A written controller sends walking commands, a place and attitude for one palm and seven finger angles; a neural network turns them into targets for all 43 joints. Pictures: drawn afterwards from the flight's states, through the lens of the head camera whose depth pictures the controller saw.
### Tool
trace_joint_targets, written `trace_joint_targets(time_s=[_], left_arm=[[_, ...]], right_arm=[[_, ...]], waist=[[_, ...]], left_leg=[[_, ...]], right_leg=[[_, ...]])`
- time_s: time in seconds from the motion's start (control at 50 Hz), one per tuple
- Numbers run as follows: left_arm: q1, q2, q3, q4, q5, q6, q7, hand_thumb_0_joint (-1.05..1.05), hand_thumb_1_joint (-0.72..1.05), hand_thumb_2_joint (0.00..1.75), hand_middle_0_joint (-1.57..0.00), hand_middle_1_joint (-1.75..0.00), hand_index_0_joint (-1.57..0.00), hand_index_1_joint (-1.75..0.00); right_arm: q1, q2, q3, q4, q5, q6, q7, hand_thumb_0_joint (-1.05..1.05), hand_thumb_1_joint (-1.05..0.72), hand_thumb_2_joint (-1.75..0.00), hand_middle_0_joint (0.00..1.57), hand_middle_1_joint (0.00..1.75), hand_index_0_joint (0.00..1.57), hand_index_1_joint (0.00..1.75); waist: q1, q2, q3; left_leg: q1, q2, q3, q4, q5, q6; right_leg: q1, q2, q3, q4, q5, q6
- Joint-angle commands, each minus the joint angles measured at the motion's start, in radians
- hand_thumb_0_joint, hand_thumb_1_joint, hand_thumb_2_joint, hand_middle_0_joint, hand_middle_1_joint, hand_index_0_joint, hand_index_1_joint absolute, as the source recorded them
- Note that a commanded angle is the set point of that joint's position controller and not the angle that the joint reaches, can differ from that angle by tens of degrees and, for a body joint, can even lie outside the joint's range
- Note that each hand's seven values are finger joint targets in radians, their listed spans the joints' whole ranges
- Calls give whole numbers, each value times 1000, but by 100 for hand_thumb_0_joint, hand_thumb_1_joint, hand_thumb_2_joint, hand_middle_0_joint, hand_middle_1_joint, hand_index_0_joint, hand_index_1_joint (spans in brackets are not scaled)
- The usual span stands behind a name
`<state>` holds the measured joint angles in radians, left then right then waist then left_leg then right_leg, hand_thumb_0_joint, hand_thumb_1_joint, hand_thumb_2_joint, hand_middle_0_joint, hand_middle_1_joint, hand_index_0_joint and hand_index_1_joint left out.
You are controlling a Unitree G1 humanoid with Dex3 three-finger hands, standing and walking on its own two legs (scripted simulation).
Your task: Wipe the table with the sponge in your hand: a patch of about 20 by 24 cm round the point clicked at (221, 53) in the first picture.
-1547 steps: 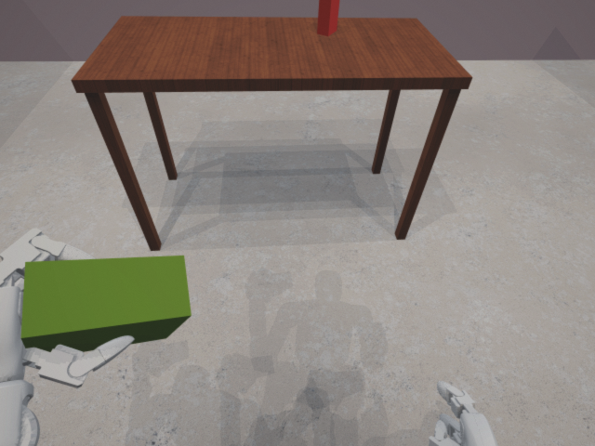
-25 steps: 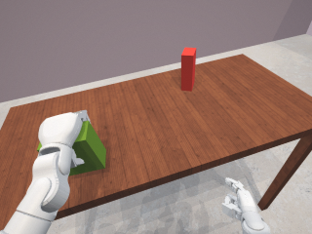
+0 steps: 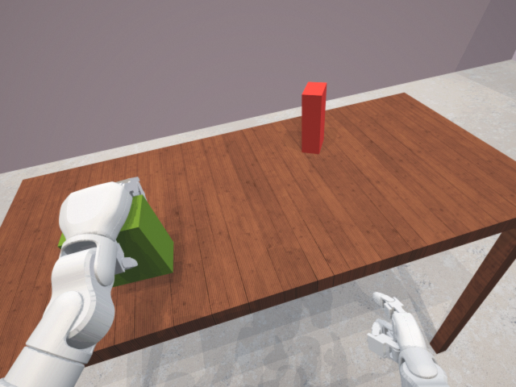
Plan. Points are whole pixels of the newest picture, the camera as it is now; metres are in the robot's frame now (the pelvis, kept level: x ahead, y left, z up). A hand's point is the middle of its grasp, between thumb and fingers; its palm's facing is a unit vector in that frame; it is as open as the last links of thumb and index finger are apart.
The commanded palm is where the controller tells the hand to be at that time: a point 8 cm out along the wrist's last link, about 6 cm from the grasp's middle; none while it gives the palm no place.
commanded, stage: move the sponge above the wiping area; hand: left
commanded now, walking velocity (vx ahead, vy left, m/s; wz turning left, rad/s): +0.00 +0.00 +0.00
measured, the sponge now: (130, 251) +0.27 +0.27 +0.09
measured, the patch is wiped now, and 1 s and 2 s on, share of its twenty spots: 0.00 0.00 0.00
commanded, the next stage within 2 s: lower the sponge onto the table in 1.48 s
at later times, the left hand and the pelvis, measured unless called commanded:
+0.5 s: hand (117, 225) +0.27 +0.27 +0.15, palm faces +0.16 -0.05 -0.99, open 10.2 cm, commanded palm +0.23 +0.27 +0.21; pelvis +0.00 -0.01 +0.00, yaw +0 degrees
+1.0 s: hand (99, 234) +0.26 +0.29 +0.15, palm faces +0.14 -0.05 -0.99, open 10.2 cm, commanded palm +0.22 +0.27 +0.21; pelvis +0.00 +0.00 +0.00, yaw +1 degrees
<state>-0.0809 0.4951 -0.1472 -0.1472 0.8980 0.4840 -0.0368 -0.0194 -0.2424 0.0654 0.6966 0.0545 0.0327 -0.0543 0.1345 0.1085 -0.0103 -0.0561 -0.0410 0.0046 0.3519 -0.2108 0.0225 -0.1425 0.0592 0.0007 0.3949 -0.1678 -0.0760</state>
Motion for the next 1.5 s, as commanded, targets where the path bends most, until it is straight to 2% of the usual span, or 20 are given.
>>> trace_joint_targets(time_s=[0.0,0.06,0.14,0.22,0.24,0.32,0.34,0.44,0.48,0.56,0.72,0.74,0.88,1.06,1.14,1.16,1.24,1.26,1.34,1.48], left_arm=[[-203,218,199,-126,-5,78,22,0,10,130,-120,-160,-120,-160],[-135,172,158,-164,-11,110,-23,0,10,130,-120,-160,-120,-160],[-153,232,171,-250,17,93,-54,0,10,130,-120,-160,-120,-160],[-303,271,163,-263,71,12,-38,0,10,130,-120,-160,-120,-160],[-347,303,187,-319,73,-13,-24,0,10,130,-120,-160,-120,-160],[-345,276,200,-224,55,-82,28,0,10,130,-120,-160,-120,-160],[-352,307,234,-230,53,-74,40,0,10,130,-120,-160,-120,-160],[-308,246,210,-114,17,20,48,0,10,130,-120,-160,-120,-160],[-275,221,186,-75,-3,50,22,0,10,130,-120,-160,-120,-160],[-149,176,150,-140,-6,90,-37,0,10,130,-120,-160,-120,-160],[-210,281,208,-317,60,-5,-18,0,10,130,-120,-160,-120,-160],[-266,325,243,-347,65,-16,-1,0,10,130,-120,-160,-120,-160],[-321,269,214,-161,20,-8,46,0,10,130,-120,-160,-120,-160],[-266,206,123,-106,23,48,-72,0,10,130,-120,-160,-120,-160],[-289,337,248,-197,48,-17,-49,0,10,130,-120,-160,-120,-160],[-290,296,226,-227,46,-35,-38,0,10,130,-120,-160,-120,-160],[-242,355,317,-246,39,-57,25,0,10,130,-120,-160,-120,-160],[-267,295,270,-213,34,-46,34,0,10,130,-120,-160,-120,-160],[-247,285,261,-140,7,24,38,0,10,130,-120,-160,-120,-160],[-217,190,117,-214,2,28,-59,0,10,130,-120,-160,-120,-160]], right_arm=[[-259,-105,-30,-191,2,-39,3,0,-90,-90,20,30,20,30],[-266,-106,-25,-219,9,-24,8,0,-90,-90,20,30,20,30],[-273,-110,-22,-233,10,-25,3,0,-90,-90,20,30,20,30],[-230,-106,-25,-221,-6,-39,-18,0,-90,-90,20,30,20,30],[-245,-102,-24,-230,-5,-55,-24,0,-90,-90,20,30,20,30],[-195,-95,-35,-186,-11,-80,-35,0,-90,-90,20,30,20,30],[-218,-94,-34,-192,-4,-89,-34,0,-90,-90,20,30,20,30],[-258,-99,-34,-184,7,-77,-14,0,-90,-90,20,30,20,30],[-245,-107,-33,-183,9,-63,-10,0,-90,-90,20,30,20,30],[-259,-111,-30,-222,11,-43,1,0,-90,-90,20,30,20,30],[-221,-99,-31,-230,-11,-41,2,0,-90,-90,20,30,20,30],[-239,-101,-32,-230,-9,-53,-4,0,-90,-90,20,30,20,30],[-236,-98,-37,-183,4,-71,-18,0,-90,-90,20,30,20,30],[-244,-111,-23,-210,8,-61,-19,0,-90,-90,20,30,20,30],[-236,-110,-27,-216,-3,-63,-19,0,-90,-90,20,30,20,30],[-222,-100,-26,-229,-11,-68,-17,0,-90,-90,20,30,20,30],[-230,-102,-33,-211,-13,-73,-7,0,-90,-90,20,30,20,30],[-219,-97,-34,-203,-12,-71,-6,0,-90,-90,20,30,20,30],[-258,-111,-38,-194,6,-65,-1,0,-90,-90,20,30,20,30],[-240,-113,-32,-213,10,-70,-10,0,-90,-90,20,30,20,30]], waist=[[17,-76,-178],[4,-89,-185],[-12,-74,-196],[-21,-71,-201],[-19,-44,-212],[-14,-34,-199],[-4,-13,-197],[9,-36,-158],[2,-96,-165],[3,-102,-210],[0,-85,-222],[-1,-58,-214],[-8,-19,-155],[-21,-96,-178],[0,-88,-237],[9,-75,-284],[27,-13,-222],[13,-14,-206],[8,-43,-133],[-28,-62,-184]], left_leg=[[-100,2,-59,-43,197,9],[-112,2,-51,-25,190,18],[-91,0,-62,-4,179,27],[-60,-5,-69,-6,164,34],[-36,-5,-79,-5,144,35],[-25,-5,-83,-24,167,24],[-24,-5,-89,-29,148,23],[-78,-1,-75,-46,147,7],[-105,1,-62,-40,150,11],[-112,-1,-48,-16,185,24],[-58,-4,-69,2,229,31],[-43,-3,-78,1,197,31],[-62,-5,-70,-26,128,16],[-106,2,-62,-24,105,29],[-85,1,-78,-15,136,27],[-83,-4,-67,-10,178,31],[-73,-1,-89,-20,194,16],[-83,3,-74,-20,192,15],[-98,5,-76,-24,146,9],[-82,6,-78,-20,140,28]], right_leg=[[159,-54,130,-58,112,-12],[153,-57,125,-49,109,-3],[121,-50,163,-46,81,-4],[97,-55,145,-61,25,-1],[89,-43,185,-75,-20,-13],[100,-45,154,-87,20,-17],[95,-39,194,-96,-13,-29],[112,-53,176,-88,10,-25],[130,-64,140,-78,36,-5],[162,-66,122,-43,108,4],[128,-54,145,-35,126,-2],[109,-41,193,-53,72,-17],[88,-57,167,-97,-21,-16],[106,-68,125,-71,-17,4],[140,-55,177,-55,9,-9],[186,-64,140,-33,67,-8],[148,-48,192,-51,74,-29],[139,-56,153,-49,72,-25],[87,-54,182,-77,11,-25],[96,-65,124,-56,30,1]])
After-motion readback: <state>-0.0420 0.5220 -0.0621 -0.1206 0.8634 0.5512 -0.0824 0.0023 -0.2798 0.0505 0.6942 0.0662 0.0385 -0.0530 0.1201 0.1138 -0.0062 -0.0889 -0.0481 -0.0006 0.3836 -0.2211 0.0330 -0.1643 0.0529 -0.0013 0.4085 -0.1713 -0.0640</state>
